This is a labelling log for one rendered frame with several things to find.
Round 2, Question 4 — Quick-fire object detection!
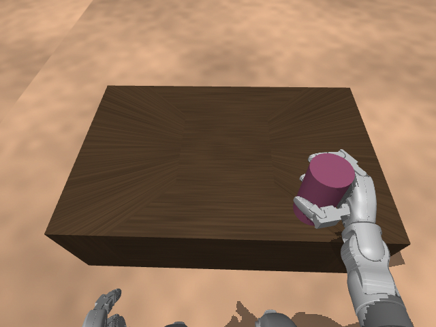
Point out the can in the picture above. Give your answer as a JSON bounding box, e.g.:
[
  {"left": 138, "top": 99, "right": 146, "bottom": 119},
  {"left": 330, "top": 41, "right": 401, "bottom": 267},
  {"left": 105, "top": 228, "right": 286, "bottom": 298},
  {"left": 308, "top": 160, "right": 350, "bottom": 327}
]
[{"left": 293, "top": 153, "right": 355, "bottom": 226}]

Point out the right robot arm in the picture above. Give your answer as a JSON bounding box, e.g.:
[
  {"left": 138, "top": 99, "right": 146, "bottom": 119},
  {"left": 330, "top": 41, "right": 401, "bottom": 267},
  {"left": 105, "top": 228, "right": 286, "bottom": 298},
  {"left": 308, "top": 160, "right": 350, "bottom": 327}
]
[{"left": 341, "top": 221, "right": 413, "bottom": 327}]

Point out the left robot hand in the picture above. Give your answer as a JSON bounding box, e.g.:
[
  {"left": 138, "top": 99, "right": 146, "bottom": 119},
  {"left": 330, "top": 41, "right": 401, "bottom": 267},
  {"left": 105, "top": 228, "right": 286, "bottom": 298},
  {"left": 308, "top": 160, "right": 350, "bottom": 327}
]
[{"left": 82, "top": 288, "right": 127, "bottom": 327}]

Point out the right robot hand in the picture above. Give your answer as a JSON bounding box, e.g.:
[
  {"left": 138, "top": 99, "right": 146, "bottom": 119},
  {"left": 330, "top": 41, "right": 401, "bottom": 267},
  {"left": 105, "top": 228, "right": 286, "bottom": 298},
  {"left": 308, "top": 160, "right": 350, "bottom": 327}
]
[{"left": 294, "top": 149, "right": 377, "bottom": 229}]

